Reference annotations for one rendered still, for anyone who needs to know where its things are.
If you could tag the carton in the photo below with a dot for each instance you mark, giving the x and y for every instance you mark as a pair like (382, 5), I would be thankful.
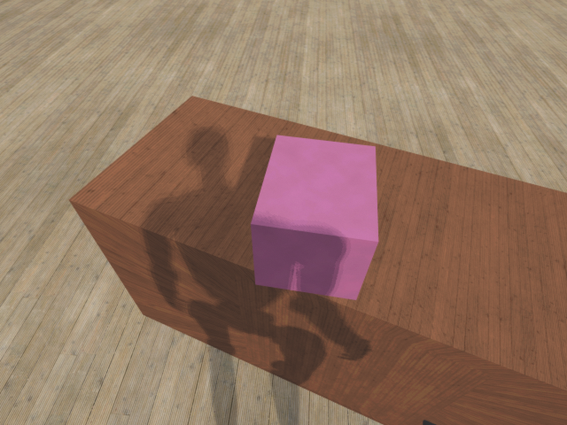
(315, 225)

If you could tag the pedestal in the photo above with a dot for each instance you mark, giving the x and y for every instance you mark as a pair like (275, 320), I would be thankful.
(461, 318)

